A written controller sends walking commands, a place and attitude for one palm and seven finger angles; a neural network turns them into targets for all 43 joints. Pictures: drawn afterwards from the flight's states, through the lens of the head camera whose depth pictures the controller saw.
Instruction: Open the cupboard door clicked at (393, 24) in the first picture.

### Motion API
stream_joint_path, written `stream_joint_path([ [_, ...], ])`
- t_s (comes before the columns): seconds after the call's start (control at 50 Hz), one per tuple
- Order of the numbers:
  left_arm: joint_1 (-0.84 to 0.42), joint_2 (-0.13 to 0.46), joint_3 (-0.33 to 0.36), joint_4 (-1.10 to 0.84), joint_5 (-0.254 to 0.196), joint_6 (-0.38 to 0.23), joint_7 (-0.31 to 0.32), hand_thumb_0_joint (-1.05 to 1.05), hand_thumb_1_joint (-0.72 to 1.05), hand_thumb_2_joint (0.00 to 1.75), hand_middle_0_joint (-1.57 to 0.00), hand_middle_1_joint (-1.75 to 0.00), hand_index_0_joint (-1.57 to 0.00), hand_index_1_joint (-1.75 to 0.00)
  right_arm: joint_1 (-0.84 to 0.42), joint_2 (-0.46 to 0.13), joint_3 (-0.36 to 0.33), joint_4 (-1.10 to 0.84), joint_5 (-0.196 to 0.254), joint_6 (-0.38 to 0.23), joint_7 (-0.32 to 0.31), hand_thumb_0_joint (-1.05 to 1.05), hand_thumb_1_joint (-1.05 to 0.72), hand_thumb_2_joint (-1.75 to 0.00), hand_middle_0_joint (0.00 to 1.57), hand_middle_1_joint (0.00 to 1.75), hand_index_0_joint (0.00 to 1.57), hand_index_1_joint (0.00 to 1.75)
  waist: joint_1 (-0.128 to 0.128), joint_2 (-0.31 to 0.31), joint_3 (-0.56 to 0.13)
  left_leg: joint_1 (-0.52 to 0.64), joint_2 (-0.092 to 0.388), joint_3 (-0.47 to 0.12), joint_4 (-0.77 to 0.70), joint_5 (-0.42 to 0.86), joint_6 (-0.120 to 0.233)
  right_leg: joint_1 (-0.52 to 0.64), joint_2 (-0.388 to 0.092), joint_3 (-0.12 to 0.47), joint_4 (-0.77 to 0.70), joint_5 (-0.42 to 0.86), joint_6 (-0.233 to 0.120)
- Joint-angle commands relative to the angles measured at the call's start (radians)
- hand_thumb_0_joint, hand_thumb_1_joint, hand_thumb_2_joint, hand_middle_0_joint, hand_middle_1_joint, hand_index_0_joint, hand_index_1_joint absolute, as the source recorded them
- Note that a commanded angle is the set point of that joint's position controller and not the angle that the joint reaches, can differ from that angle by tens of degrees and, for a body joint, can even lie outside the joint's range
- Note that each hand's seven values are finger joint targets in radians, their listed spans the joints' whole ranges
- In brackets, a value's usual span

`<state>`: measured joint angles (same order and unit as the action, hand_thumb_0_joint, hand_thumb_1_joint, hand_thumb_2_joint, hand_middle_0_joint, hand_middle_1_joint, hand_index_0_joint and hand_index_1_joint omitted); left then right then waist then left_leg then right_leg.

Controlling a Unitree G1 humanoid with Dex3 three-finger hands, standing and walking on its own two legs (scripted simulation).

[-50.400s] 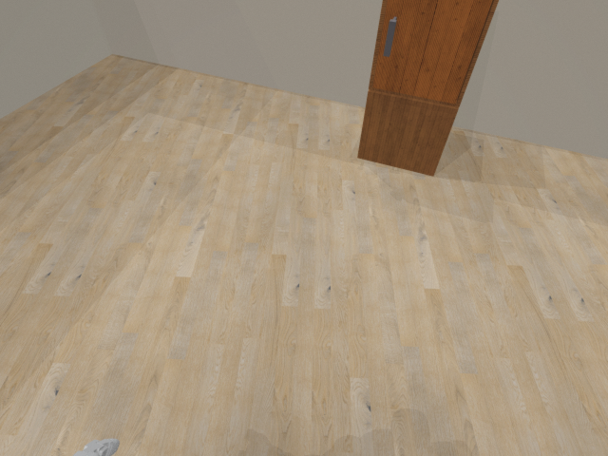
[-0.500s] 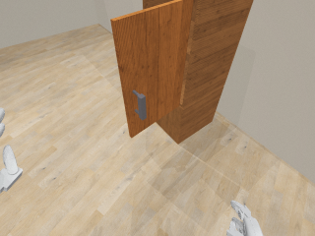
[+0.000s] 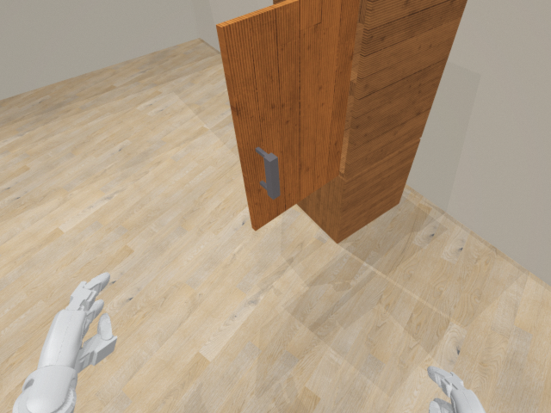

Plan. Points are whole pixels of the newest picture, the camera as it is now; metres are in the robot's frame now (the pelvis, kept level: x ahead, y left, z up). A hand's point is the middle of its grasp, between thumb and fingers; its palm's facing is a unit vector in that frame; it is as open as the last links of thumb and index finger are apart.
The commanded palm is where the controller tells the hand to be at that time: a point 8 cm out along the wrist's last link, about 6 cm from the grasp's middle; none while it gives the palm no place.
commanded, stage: let the arm hang, fingers relaxed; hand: left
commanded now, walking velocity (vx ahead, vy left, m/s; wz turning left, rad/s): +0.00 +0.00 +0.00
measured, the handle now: (266, 172) +0.68 +0.08 -0.10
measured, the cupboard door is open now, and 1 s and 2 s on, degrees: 95 95 95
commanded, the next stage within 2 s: look to check the result in 0.98 s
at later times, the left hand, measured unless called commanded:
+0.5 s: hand out of the picture -0.04 +0.18 -0.16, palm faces +0.04 -0.97 -0.25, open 7.3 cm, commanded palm none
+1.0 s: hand out of the picture +0.02 +0.16 -0.17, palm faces +0.04 -0.98 -0.20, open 7.4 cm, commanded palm none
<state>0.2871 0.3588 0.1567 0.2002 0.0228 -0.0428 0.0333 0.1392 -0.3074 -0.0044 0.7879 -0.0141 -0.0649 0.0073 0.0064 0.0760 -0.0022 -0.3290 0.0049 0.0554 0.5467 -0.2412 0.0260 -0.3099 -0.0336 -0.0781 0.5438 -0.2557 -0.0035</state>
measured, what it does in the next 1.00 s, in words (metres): stands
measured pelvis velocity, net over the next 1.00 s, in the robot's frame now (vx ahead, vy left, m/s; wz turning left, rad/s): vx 0.01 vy -0.02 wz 0.00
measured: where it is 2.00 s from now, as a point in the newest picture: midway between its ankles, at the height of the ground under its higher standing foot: outside the picture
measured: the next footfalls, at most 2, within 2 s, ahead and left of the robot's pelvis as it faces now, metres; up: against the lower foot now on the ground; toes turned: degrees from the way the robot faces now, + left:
none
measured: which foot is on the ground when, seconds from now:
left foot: down 0.00-1.00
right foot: down 0.00-1.00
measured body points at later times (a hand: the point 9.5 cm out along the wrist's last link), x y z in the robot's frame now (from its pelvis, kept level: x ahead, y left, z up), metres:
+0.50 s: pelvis -0.01 -0.02 +0.01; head +0.02 -0.03 +0.46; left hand -0.04 +0.23 -0.14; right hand -0.04 -0.23 -0.16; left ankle +0.03 +0.10 -0.73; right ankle +0.02 -0.12 -0.73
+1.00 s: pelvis +0.01 -0.02 +0.01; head +0.02 -0.02 +0.46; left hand +0.02 +0.21 -0.15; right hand -0.01 -0.23 -0.16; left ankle +0.03 +0.10 -0.73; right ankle +0.02 -0.12 -0.73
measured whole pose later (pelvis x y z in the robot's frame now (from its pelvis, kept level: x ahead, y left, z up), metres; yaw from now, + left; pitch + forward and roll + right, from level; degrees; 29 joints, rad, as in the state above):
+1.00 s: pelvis +0.01 -0.02 +0.01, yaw +0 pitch -1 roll +0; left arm 0.25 0.14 0.02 1.13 0.01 0.00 0.03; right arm 0.29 -0.13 0.00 1.13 -0.02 0.00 -0.03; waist -0.01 0.01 0.05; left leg -0.21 0.02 0.04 0.43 -0.20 0.00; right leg -0.20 -0.01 -0.09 0.44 -0.23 -0.03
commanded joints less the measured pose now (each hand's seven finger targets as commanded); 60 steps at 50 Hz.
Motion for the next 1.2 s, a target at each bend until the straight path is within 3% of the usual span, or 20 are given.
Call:
stream_joint_path([
  [0.0,-0.020,0.043,-0.077,0.291,0.014,0.031,-0.030,0.00,0.90,0.90,-0.20,-0.30,-0.20,-0.30,0.014,-0.116,-0.041,-0.024,-0.013,0.025,-0.004,0.00,-0.90,-0.90,0.20,0.30,0.20,0.30,-0.013,-0.253,-0.076,0.032,0.088,-0.125,-0.064,0.126,0.021,0.055,-0.095,0.136,-0.085,0.073,-0.064],
  [0.04,-0.063,0.028,-0.100,0.418,0.008,0.043,-0.022,0.00,0.90,0.90,-0.20,-0.30,-0.20,-0.30,0.031,-0.079,-0.025,0.021,-0.018,0.047,-0.007,0.00,-0.90,-0.90,0.20,0.30,0.20,0.30,-0.022,-0.184,-0.066,0.070,0.072,-0.112,-0.080,0.123,0.011,0.045,-0.103,0.144,-0.103,0.062,-0.066],
  [0.08,-0.065,0.019,-0.113,0.525,0.004,0.049,-0.015,0.00,0.90,0.90,-0.20,-0.30,-0.20,-0.30,0.031,-0.063,-0.014,0.059,-0.019,0.059,-0.010,0.00,-0.90,-0.90,0.20,0.30,0.20,0.30,-0.012,-0.067,-0.057,0.075,0.083,-0.120,-0.124,0.124,0.007,0.072,-0.081,0.129,-0.104,0.044,-0.050],
  [0.12,-0.051,0.001,-0.119,0.622,-0.002,0.049,-0.013,0.00,0.90,0.90,-0.20,-0.30,-0.20,-0.30,0.040,-0.037,-0.008,0.104,-0.016,0.063,-0.015,0.00,-0.90,-0.90,0.20,0.30,0.20,0.30,-0.006,0.011,-0.042,0.049,0.091,-0.121,-0.162,0.070,0.004,0.108,-0.073,0.123,-0.121,0.017,-0.041],
  [0.18,-0.019,-0.035,-0.107,0.722,-0.002,0.045,-0.010,0.00,0.90,0.90,-0.20,-0.30,-0.20,-0.30,0.074,-0.012,-0.014,0.154,-0.016,0.072,-0.025,0.00,-0.90,-0.90,0.20,0.30,0.20,0.30,-0.003,0.056,0.003,0.039,0.088,-0.118,-0.183,-0.036,0.000,0.100,-0.071,0.116,-0.175,-0.037,-0.050],
  [0.24,-0.012,-0.038,-0.114,0.789,-0.009,0.042,-0.012,0.00,0.90,0.90,-0.20,-0.30,-0.20,-0.30,0.129,0.013,-0.017,0.205,-0.014,0.077,-0.029,0.00,-0.90,-0.90,0.20,0.30,0.20,0.30,-0.011,0.040,0.017,0.036,0.080,-0.110,-0.186,-0.083,-0.002,0.094,-0.080,0.125,-0.211,-0.075,-0.057],
  [0.34,0.003,-0.057,-0.118,0.859,-0.012,0.038,-0.008,0.00,0.90,0.90,-0.20,-0.30,-0.20,-0.30,0.211,0.035,-0.022,0.265,-0.010,0.077,-0.035,0.00,-0.90,-0.90,0.20,0.30,0.20,0.30,-0.018,-0.062,0.034,0.069,0.086,-0.106,-0.180,-0.040,0.004,0.075,-0.083,0.107,-0.230,-0.083,-0.058],
  [0.44,0.025,-0.078,-0.120,0.895,-0.013,0.041,-0.003,0.00,0.90,0.90,-0.20,-0.30,-0.20,-0.30,0.248,0.062,-0.019,0.299,-0.009,0.076,-0.038,0.00,-0.90,-0.90,0.20,0.30,0.20,0.30,-0.017,-0.089,0.068,0.065,0.088,-0.104,-0.191,-0.035,0.004,0.062,-0.079,0.097,-0.225,-0.089,-0.056],
  [0.5,0.036,-0.089,-0.119,0.905,-0.013,0.042,0.000,0.00,0.90,0.90,-0.20,-0.30,-0.20,-0.30,0.256,0.077,-0.017,0.307,-0.010,0.075,-0.039,0.00,-0.90,-0.90,0.20,0.30,0.20,0.30,-0.016,-0.076,0.086,0.062,0.089,-0.105,-0.200,-0.039,0.005,0.048,-0.078,0.093,-0.222,-0.096,-0.055],
  [0.56,0.044,-0.102,-0.118,0.910,-0.012,0.041,0.002,0.00,0.90,0.90,-0.20,-0.30,-0.20,-0.30,0.259,0.091,-0.016,0.315,-0.010,0.073,-0.040,0.00,-0.90,-0.90,0.20,0.30,0.20,0.30,-0.013,-0.101,0.090,0.065,0.086,-0.101,-0.202,-0.030,0.006,0.048,-0.078,0.097,-0.221,-0.088,-0.053],
  [0.74,0.033,-0.118,-0.115,0.905,-0.011,0.038,0.004,0.00,0.90,0.90,-0.20,-0.30,-0.20,-0.30,0.248,0.116,-0.015,0.323,-0.011,0.068,-0.041,0.00,-0.90,-0.90,0.20,0.30,0.20,0.30,-0.011,-0.069,0.109,0.055,0.083,-0.094,-0.210,-0.009,0.000,0.058,-0.077,0.097,-0.216,-0.052,-0.048],
  [0.8,0.030,-0.118,-0.116,0.905,-0.011,0.037,0.004,0.00,0.90,0.90,-0.20,-0.30,-0.20,-0.30,0.241,0.115,-0.016,0.322,-0.011,0.068,-0.042,0.00,-0.90,-0.90,0.20,0.30,0.20,0.30,-0.011,-0.045,0.103,0.069,0.085,-0.092,-0.205,0.005,-0.001,0.060,-0.078,0.096,-0.218,-0.037,-0.048],
  [1.0,0.023,-0.115,-0.118,0.911,-0.014,0.029,0.003,0.00,0.90,0.90,-0.20,-0.30,-0.20,-0.30,0.221,0.098,-0.016,0.325,-0.008,0.063,-0.045,0.00,-0.90,-0.90,0.20,0.30,0.20,0.30,-0.013,-0.076,0.074,0.117,0.092,-0.089,-0.202,0.081,-0.004,0.095,-0.082,0.092,-0.223,0.034,-0.046],
  [1.06,0.021,-0.113,-0.118,0.914,-0.014,0.028,0.002,0.00,0.90,0.90,-0.20,-0.30,-0.20,-0.30,0.215,0.090,-0.015,0.328,-0.008,0.060,-0.046,0.00,-0.90,-0.90,0.20,0.30,0.20,0.30,-0.013,-0.057,0.056,0.132,0.097,-0.091,-0.206,0.104,-0.004,0.111,-0.079,0.090,-0.216,0.065,-0.045],
  [1.18,0.023,-0.107,-0.119,0.920,-0.014,0.027,0.002,0.00,0.90,0.90,-0.20,-0.30,-0.20,-0.30,0.203,0.080,-0.015,0.328,-0.005,0.061,-0.047,0.00,-0.90,-0.90,0.20,0.30,0.20,0.30,-0.012,-0.072,0.071,0.140,0.096,-0.086,-0.204,0.118,-0.006,0.115,-0.079,0.088,-0.224,0.075,-0.043],
])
